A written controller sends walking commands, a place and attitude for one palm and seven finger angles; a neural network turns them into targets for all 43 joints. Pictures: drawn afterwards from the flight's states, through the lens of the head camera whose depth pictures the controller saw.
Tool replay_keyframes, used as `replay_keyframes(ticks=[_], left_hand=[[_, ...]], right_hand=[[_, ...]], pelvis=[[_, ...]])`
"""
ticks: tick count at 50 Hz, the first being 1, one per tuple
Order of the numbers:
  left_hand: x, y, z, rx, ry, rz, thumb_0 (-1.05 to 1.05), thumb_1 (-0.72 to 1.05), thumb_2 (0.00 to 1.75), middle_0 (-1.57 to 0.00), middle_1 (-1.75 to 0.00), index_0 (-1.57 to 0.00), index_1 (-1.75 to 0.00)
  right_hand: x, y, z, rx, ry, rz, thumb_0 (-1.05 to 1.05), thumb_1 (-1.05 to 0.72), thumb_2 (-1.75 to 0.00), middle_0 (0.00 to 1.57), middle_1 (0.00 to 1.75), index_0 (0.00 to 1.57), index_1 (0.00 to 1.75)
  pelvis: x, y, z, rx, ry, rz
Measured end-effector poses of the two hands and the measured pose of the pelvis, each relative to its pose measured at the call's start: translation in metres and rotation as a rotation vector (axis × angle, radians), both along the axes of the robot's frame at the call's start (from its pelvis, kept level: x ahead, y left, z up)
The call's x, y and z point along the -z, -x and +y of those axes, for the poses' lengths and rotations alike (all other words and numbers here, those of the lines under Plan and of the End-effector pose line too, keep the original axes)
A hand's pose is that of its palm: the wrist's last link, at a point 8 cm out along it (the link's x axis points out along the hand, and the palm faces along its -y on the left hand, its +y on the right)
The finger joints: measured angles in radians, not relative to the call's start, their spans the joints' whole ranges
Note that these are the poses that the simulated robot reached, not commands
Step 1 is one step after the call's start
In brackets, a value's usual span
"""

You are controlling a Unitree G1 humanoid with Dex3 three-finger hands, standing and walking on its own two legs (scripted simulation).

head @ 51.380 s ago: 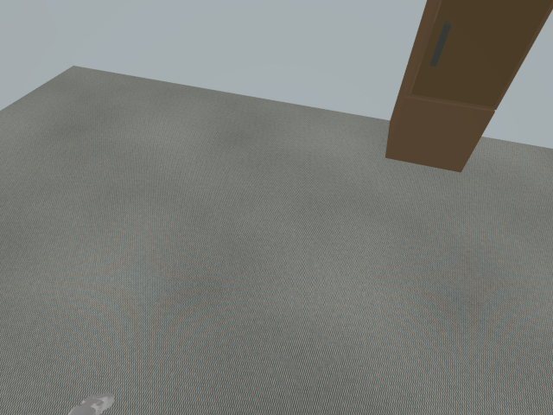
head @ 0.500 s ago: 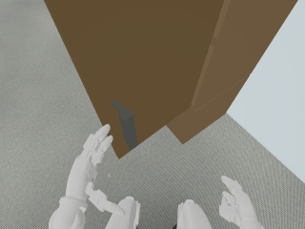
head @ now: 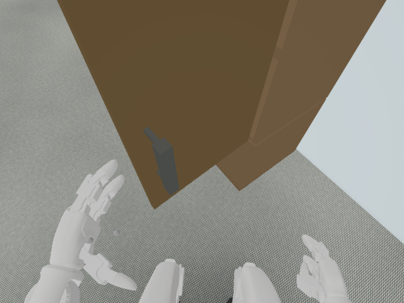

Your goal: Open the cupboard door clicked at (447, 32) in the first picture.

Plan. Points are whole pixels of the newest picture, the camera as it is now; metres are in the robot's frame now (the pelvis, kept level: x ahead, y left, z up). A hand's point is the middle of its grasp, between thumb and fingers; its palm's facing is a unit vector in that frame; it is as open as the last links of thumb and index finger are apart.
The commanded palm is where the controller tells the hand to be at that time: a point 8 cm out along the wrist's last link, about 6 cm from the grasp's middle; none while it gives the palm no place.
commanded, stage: draw the hand back to the body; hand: left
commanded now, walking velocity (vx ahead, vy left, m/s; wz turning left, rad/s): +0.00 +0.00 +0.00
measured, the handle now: (161, 162) +0.37 +0.11 +0.04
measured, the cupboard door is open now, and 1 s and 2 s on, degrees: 93 93 93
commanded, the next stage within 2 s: step back with the hand held close in 1.46 s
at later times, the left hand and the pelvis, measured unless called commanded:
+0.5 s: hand (42, 222) +0.21 +0.22 +0.16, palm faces +0.10 -0.96 -0.27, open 15.6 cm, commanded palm +0.18 +0.27 +0.18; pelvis +0.03 +0.02 +0.08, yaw +0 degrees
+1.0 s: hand out of the picture +0.23 +0.27 +0.28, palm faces +0.42 -0.80 -0.42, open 10.0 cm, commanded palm +0.19 +0.31 +0.29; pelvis +0.05 +0.02 +0.13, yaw +0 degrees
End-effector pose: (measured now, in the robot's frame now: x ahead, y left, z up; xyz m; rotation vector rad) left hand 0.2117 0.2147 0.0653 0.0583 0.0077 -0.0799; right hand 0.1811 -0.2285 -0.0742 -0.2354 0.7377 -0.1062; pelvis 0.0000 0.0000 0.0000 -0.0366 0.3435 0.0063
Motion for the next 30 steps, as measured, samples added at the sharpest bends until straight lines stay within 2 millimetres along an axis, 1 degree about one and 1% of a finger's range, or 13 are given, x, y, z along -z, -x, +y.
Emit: replay_keyframes(ticks=[3,6,12,16,20,24,27,30], left_hand=[[-0.022,0.004,0.003,0.007,-0.019,-0.002,-0.01,-0.50,0.30,-0.15,-0.30,-0.15,-0.30],[-0.039,0.009,0.010,-0.007,-0.029,0.024,-0.01,-0.50,0.30,-0.15,-0.30,-0.15,-0.30],[-0.057,0.021,0.027,-0.056,-0.014,0.052,-0.01,-0.50,0.30,-0.15,-0.30,-0.15,-0.30],[-0.074,0.025,0.033,-0.045,-0.018,0.016,-0.01,-0.50,0.30,-0.15,-0.30,-0.15,-0.30],[-0.092,0.025,0.037,-0.030,-0.027,-0.019,-0.01,-0.47,0.31,-0.15,-0.30,-0.15,-0.30],[-0.107,0.024,0.050,-0.159,-0.186,0.059,-0.01,-0.39,0.34,-0.16,-0.30,-0.16,-0.30],[-0.119,0.030,0.058,-0.262,-0.261,0.115,-0.01,-0.31,0.38,-0.16,-0.30,-0.16,-0.30],[-0.133,0.035,0.063,-0.328,-0.310,0.131,-0.01,-0.22,0.42,-0.17,-0.30,-0.16,-0.30]], right_hand=[[-0.010,0.002,0.006,0.016,-0.022,0.000,0.02,-0.91,-0.90,0.20,0.30,0.20,0.30],[-0.024,0.003,0.011,0.027,-0.039,-0.011,0.02,-0.91,-0.90,0.20,0.30,0.20,0.30],[-0.055,-0.002,0.015,0.020,-0.025,-0.063,0.02,-0.91,-0.90,0.20,0.30,0.20,0.30],[-0.073,-0.008,0.014,0.005,-0.002,-0.099,0.02,-0.91,-0.90,0.20,0.30,0.20,0.30],[-0.088,-0.014,0.015,0.000,0.003,-0.133,0.02,-0.91,-0.90,0.20,0.30,0.20,0.30],[-0.101,-0.018,0.020,0.021,0.008,-0.131,0.02,-0.91,-0.90,0.20,0.30,0.20,0.30],[-0.108,-0.020,0.025,0.029,-0.008,-0.135,0.02,-0.91,-0.90,0.20,0.30,0.20,0.30],[-0.111,-0.021,0.032,0.017,-0.021,-0.127,0.01,-0.91,-0.90,0.20,0.30,0.20,0.30]], pelvis=[[-0.011,-0.002,0.003,-0.002,0.001,-0.022],[-0.025,-0.006,0.005,-0.004,0.000,-0.047],[-0.045,-0.012,0.009,-0.010,0.003,-0.092],[-0.054,-0.015,0.011,-0.016,0.008,-0.124],[-0.063,-0.019,0.014,-0.020,0.013,-0.155],[-0.077,-0.025,0.015,-0.008,0.002,-0.186],[-0.087,-0.030,0.019,-0.007,-0.001,-0.212],[-0.096,-0.034,0.021,-0.006,-0.005,-0.238]])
